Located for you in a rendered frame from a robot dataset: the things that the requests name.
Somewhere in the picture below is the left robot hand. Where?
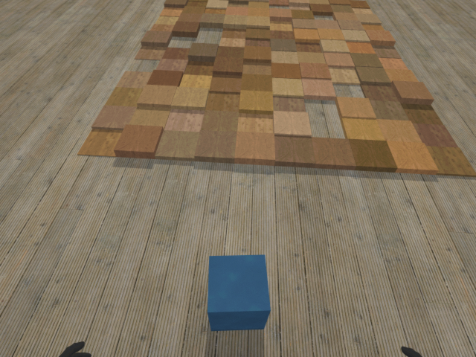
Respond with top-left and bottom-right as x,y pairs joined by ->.
59,341 -> 91,357

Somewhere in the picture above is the carton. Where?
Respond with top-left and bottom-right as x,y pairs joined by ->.
208,254 -> 271,331

